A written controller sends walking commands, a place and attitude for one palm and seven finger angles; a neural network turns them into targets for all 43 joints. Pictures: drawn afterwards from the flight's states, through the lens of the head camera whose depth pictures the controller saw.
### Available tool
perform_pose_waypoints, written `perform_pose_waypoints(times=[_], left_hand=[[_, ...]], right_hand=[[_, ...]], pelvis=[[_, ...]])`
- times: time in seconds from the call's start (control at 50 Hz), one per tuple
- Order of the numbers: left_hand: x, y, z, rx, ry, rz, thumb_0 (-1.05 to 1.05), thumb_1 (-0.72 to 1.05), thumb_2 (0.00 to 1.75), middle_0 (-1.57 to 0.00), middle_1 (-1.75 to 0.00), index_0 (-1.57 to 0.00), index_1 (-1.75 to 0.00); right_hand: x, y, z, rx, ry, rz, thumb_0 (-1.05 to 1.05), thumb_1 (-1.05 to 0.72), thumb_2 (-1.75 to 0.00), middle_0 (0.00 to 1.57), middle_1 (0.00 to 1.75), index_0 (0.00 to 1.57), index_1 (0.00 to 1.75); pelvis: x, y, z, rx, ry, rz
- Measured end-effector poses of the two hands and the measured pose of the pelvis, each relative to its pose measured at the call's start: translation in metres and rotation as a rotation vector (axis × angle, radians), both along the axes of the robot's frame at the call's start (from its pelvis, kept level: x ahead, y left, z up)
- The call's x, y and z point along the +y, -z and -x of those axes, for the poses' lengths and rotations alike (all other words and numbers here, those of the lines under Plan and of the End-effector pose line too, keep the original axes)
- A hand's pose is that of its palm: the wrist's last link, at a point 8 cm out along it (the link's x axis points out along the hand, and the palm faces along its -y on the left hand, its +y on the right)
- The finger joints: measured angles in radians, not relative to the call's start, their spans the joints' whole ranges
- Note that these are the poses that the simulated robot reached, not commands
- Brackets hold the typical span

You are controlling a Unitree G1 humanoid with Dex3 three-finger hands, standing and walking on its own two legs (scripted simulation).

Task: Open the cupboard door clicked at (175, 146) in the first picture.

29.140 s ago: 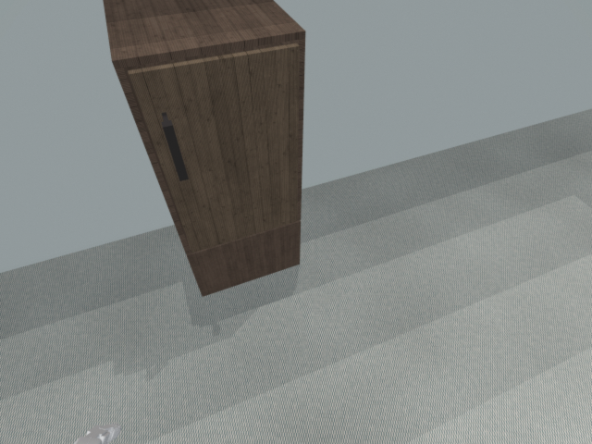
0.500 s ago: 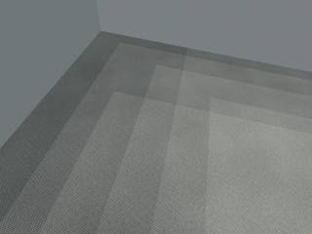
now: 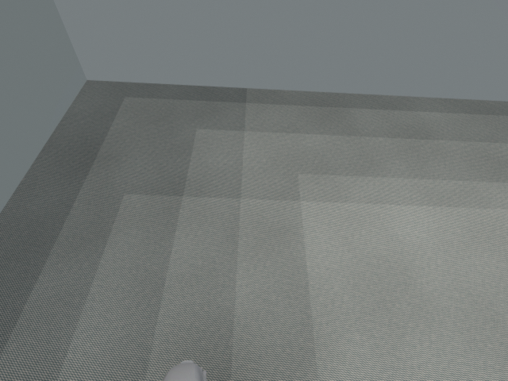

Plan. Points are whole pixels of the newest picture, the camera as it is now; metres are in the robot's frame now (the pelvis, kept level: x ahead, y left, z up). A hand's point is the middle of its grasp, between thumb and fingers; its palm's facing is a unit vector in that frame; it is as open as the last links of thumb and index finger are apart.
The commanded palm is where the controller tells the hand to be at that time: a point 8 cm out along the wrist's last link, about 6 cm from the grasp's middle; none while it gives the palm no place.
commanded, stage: walk to a spot facing it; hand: left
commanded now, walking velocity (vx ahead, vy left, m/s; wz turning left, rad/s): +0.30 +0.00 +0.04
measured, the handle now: out of the picture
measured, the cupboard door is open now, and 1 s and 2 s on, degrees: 44 44 44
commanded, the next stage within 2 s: turn to face it in 0.04 s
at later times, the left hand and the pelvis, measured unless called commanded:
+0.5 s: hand (142, 320) +0.25 +0.22 -0.17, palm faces +0.14 -0.97 -0.17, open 7.4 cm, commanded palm none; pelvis +0.17 +0.03 +0.00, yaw +8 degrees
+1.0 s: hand (122, 361) +0.18 +0.25 -0.20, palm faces +0.44 -0.87 -0.24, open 7.4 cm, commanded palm none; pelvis +0.23 +0.03 -0.02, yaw +26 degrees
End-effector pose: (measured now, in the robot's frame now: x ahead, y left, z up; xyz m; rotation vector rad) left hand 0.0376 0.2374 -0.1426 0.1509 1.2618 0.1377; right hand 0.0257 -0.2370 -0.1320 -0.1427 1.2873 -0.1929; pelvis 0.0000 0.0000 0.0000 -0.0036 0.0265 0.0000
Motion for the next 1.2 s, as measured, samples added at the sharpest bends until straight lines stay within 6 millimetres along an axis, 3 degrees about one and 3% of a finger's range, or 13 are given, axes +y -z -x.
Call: perform_pose_waypoints(times=[0.16,0.22,0.32,0.44,0.52,0.58,0.66,0.74,0.84,0.92,1.02,1.2], left_hand=[[0.016,0.023,-0.003,0.182,-0.078,0.051,0.01,0.92,0.89,-0.2,-0.3,-0.21,-0.3],[0.025,0.033,-0.02,0.231,-0.074,0.056,0.01,0.91,0.89,-0.2,-0.3,-0.2,-0.3],[0.036,0.024,-0.087,0.142,-0.074,0.042,0.01,0.91,0.89,-0.19,-0.3,-0.2,-0.3],[0.038,0.008,-0.17,-0.043,-0.101,0.026,0.01,0.91,0.89,-0.19,-0.3,-0.2,-0.3],[0.033,-0.001,-0.206,-0.113,-0.111,-0.001,0.01,0.91,0.89,-0.19,-0.3,-0.2,-0.3],[0.03,-0.002,-0.222,-0.16,-0.126,-0.037,0.01,0.91,0.89,-0.19,-0.3,-0.2,-0.3],[0.025,-0.008,-0.217,-0.154,-0.168,-0.062,0.01,0.9,0.89,-0.2,-0.3,-0.2,-0.3],[0.024,-0.008,-0.201,-0.121,-0.24,-0.057,0.01,0.9,0.89,-0.2,-0.3,-0.21,-0.3],[0.03,0.006,-0.167,-0.062,-0.332,-0.031,0.01,0.9,0.89,-0.2,-0.3,-0.21,-0.3],[0.044,0.028,-0.134,0.012,-0.407,-0.017,0.01,0.9,0.89,-0.2,-0.3,-0.21,-0.3],[0.057,0.021,-0.12,0.055,-0.473,-0.044,0.01,0.9,0.89,-0.2,-0.3,-0.2,-0.3],[0.051,-0.009,-0.145,-0.056,-0.55,-0.107,0.01,0.91,0.89,-0.19,-0.3,-0.2,-0.3]], right_hand=[[0.036,-0.002,-0.159,-0.177,-0.105,0.011,0.01,-0.9,-0.9,0.2,0.3,0.2,0.3],[0.048,0.0,-0.193,-0.223,-0.109,0.031,0.01,-0.9,-0.9,0.2,0.3,0.2,0.3],[0.059,-0.002,-0.195,-0.137,-0.101,0.032,0.0,-0.91,-0.9,0.2,0.3,0.2,0.3],[0.04,-0.002,-0.188,0.018,-0.124,0.058,-0.01,-0.94,-0.9,0.21,0.3,0.2,0.3],[0.024,0.003,-0.192,0.071,-0.126,0.05,0.0,-0.92,-0.9,0.21,0.3,0.2,0.3],[0.01,0.013,-0.206,0.082,-0.133,0.036,0.0,-0.91,-0.9,0.21,0.3,0.2,0.3],[0.0,0.014,-0.24,0.074,-0.178,0.034,0.01,-0.91,-0.9,0.2,0.3,0.2,0.3],[0.004,0.004,-0.284,0.036,-0.254,0.038,0.01,-0.91,-0.9,0.2,0.3,0.2,0.3],[0.031,-0.003,-0.348,-0.041,-0.391,0.056,0.01,-0.91,-0.9,0.2,0.3,0.2,0.3],[0.06,-0.001,-0.393,-0.14,-0.491,0.077,0.01,-0.91,-0.9,0.2,0.3,0.2,0.3],[0.079,-0.012,-0.412,-0.166,-0.559,0.083,0.01,-0.9,-0.9,0.2,0.3,0.2,0.3],[0.076,-0.001,-0.422,-0.075,-0.641,0.04,0.01,-0.9,-0.9,0.21,0.3,0.2,0.3]], pelvis=[[0.028,0.013,-0.087,-0.021,0.01,0.03],[0.039,0.021,-0.113,-0.031,0.022,0.025],[0.045,0.01,-0.14,-0.022,-0.025,0.023],[0.04,0.004,-0.161,-0.004,-0.1,0.029],[0.027,0.005,-0.176,0.004,-0.145,0.026],[0.014,0.012,-0.189,0.014,-0.179,0.001],[0.007,0.011,-0.199,0.002,-0.237,0.0],[0.007,0.005,-0.211,-0.003,-0.301,-0.017],[0.017,0.01,-0.219,-0.003,-0.371,-0.019],[0.031,0.025,-0.222,0.005,-0.424,-0.002],[0.032,0.017,-0.229,0.014,-0.468,0.011],[0.013,0.008,-0.247,0.005,-0.583,0.019]])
